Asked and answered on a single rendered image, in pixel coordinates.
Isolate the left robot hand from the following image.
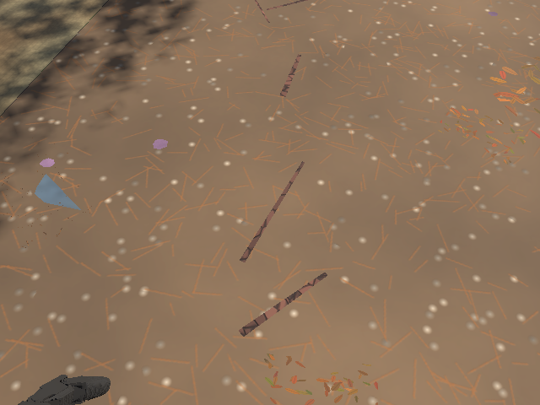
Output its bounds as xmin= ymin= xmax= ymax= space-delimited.
xmin=18 ymin=375 xmax=111 ymax=405

